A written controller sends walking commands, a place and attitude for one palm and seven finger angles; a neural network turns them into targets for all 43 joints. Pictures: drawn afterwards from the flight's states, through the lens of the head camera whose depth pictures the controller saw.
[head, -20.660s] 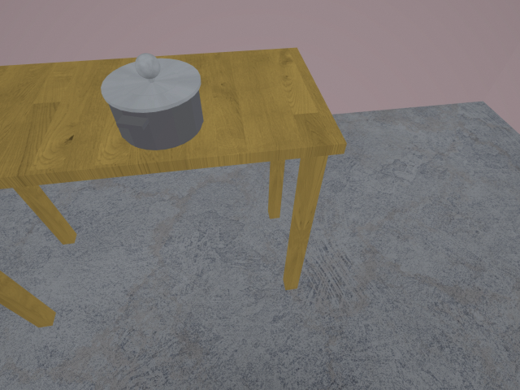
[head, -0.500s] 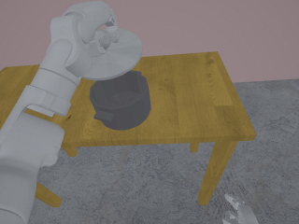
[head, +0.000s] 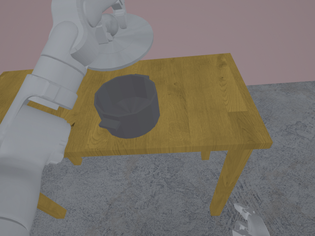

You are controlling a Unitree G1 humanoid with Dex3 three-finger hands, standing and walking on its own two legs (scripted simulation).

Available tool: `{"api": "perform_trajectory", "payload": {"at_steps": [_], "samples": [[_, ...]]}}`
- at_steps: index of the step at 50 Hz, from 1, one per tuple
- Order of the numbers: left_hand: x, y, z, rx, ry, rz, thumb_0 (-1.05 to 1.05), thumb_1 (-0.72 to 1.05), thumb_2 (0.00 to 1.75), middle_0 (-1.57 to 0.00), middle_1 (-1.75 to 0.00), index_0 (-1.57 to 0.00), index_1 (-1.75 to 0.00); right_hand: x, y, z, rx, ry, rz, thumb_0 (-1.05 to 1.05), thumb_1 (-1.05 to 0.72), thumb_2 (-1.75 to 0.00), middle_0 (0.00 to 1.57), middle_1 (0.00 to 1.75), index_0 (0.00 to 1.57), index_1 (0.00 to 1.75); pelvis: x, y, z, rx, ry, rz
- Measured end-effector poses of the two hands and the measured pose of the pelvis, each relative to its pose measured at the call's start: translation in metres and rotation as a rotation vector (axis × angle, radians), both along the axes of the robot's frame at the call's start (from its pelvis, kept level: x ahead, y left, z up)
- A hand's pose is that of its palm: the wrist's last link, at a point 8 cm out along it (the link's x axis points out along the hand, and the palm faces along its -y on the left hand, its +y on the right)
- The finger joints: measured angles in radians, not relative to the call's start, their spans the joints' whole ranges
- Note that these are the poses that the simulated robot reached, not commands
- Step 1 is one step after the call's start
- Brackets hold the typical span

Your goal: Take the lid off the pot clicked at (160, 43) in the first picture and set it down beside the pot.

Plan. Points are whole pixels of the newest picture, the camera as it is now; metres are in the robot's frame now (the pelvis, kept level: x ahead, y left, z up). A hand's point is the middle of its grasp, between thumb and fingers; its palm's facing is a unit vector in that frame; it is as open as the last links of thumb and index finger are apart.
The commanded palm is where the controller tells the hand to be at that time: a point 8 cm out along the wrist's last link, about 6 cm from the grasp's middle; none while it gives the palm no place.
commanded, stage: move the lid sideways beside the pot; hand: left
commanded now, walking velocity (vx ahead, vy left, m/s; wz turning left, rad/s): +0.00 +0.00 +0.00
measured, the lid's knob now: (107, 25) +0.49 +0.11 +0.31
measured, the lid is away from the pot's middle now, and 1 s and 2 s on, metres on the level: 0.02 0.13 0.24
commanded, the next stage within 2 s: none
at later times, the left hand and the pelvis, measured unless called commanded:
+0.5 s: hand (83, 31) +0.44 +0.14 +0.32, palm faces -0.04 -0.05 -1.00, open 7.2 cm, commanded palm +0.41 +0.17 +0.39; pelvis +0.00 -0.01 +0.00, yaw +0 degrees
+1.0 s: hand (47, 38) +0.44 +0.22 +0.32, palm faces -0.09 -0.05 -1.00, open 7.2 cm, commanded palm +0.41 +0.23 +0.39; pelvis -0.01 +0.00 +0.00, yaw +1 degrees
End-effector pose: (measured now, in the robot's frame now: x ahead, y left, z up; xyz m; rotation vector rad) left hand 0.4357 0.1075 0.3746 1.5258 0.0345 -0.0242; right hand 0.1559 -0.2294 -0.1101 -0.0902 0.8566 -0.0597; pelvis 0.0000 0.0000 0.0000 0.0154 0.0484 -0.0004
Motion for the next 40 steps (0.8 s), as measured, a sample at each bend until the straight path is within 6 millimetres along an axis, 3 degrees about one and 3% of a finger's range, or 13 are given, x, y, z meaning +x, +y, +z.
{"api": "perform_trajectory", "payload": {"at_steps": [8,13,26,40], "samples": [[-0.003,-0.006,-0.002,0.004,0.001,-0.024,0.03,0.14,0.95,-0.74,-0.80,-0.80,-0.85,0.002,-0.002,0.001,-0.006,-0.005,0.002,0.01,-0.91,-0.90,0.20,0.30,0.20,0.30,0.000,-0.001,0.000,0.000,-0.004,0.001],[-0.003,0.001,0.001,-0.005,-0.016,-0.005,0.03,0.14,0.96,-0.74,-0.80,-0.80,-0.85,0.004,-0.004,0.003,-0.006,-0.015,-0.003,0.01,-0.91,-0.90,0.20,0.30,0.20,0.30,0.000,-0.002,0.000,0.001,-0.004,-0.006],[-0.013,0.042,0.000,0.003,0.012,0.107,0.03,0.14,0.95,-0.74,-0.80,-0.80,-0.85,0.006,-0.011,0.007,-0.020,-0.026,-0.007,0.01,-0.91,-0.90,0.20,0.30,0.20,0.30,-0.005,-0.007,0.000,0.001,-0.012,-0.001],[-0.020,0.091,-0.001,0.001,0.047,0.198,0.03,0.14,0.95,-0.74,-0.80,-0.81,-0.85,-0.011,-0.016,0.005,-0.048,0.024,-0.022,0.01,-0.91,-0.90,0.20,0.30,0.20,0.30,-0.008,-0.005,-0.001,-0.008,-0.014,0.010]]}}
